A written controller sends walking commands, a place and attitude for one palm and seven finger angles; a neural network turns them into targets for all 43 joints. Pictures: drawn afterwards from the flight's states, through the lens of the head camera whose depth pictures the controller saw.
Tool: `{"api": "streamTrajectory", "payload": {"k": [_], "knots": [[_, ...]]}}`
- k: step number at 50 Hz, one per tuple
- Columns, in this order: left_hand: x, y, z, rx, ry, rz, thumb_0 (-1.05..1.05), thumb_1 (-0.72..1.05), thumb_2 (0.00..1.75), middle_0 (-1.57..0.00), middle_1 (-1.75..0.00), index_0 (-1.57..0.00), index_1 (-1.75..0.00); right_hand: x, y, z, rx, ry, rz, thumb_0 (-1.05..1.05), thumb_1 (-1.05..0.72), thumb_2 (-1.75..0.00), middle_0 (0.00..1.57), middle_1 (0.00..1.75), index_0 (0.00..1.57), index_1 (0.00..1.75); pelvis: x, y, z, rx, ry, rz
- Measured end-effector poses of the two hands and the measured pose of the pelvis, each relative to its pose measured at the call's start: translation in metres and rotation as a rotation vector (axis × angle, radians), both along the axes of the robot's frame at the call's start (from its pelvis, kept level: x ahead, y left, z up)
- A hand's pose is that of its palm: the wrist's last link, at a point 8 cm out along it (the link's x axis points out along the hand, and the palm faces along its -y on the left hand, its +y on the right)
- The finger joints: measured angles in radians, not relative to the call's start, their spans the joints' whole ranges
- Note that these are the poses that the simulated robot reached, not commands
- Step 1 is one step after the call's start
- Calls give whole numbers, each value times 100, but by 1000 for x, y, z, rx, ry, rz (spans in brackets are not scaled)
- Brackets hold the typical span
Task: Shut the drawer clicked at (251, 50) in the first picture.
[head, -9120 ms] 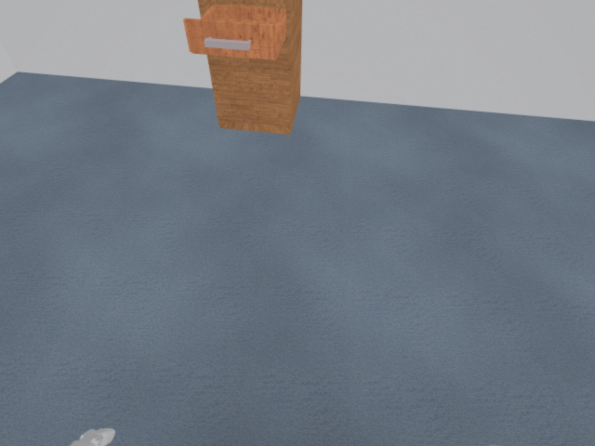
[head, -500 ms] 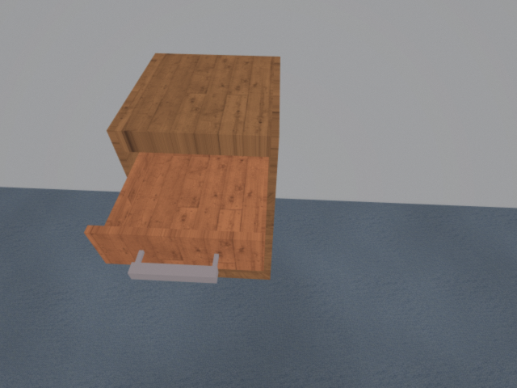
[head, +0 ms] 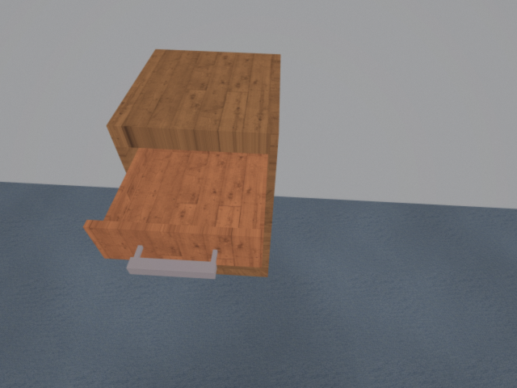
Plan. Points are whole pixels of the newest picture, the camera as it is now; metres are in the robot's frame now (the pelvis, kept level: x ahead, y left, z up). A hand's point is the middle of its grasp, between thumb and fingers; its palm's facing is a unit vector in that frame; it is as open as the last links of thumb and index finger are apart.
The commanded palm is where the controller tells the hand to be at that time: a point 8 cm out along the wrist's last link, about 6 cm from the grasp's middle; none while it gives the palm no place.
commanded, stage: look again from close up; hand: left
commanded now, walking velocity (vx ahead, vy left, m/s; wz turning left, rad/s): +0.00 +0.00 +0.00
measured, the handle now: (174, 259) +0.40 +0.21 -0.15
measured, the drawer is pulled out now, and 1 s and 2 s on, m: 0.26 0.26 0.26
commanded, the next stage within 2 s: shuffle to correct the standing spot in 0.42 s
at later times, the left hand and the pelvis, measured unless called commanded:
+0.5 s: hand out of the picture -0.02 +0.16 -0.18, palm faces +0.04 -0.99 -0.16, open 7.4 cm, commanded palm none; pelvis +0.00 +0.00 +0.00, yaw +0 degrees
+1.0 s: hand out of the picture +0.02 +0.17 -0.19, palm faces +0.07 -0.98 -0.17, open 7.4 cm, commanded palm none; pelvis +0.06 +0.02 -0.01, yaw +0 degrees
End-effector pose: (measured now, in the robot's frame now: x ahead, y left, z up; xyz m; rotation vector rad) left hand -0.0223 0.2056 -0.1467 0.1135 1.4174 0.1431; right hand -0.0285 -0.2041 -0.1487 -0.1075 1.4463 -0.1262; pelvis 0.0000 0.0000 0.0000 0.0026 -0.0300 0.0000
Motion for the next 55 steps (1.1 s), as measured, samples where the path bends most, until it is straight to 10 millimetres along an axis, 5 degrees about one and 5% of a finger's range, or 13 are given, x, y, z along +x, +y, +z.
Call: {"api": "streamTrajectory", "payload": {"k": [30,42,47,55], "knots": [[-7,2,-2,-3,11,11,1,91,89,-20,-30,-20,-30,7,4,-1,1,-20,5,0,-91,-90,20,30,20,30,1,3,-1,2,-1,0],[-3,9,-10,-13,59,59,1,91,89,-20,-30,-20,-30,10,1,-2,-25,60,9,0,-91,-90,20,30,20,30,32,8,-10,-9,29,16],[13,15,-13,-16,88,48,1,91,89,-20,-30,-20,-30,30,7,-2,-43,34,-2,0,-91,-90,20,30,20,30,52,15,-12,-2,30,4],[67,19,-1,16,1,21,1,91,89,-20,-30,-20,-30,69,18,1,-20,-12,-21,0,-91,-90,20,30,20,30,67,15,-1,1,30,-2]]}}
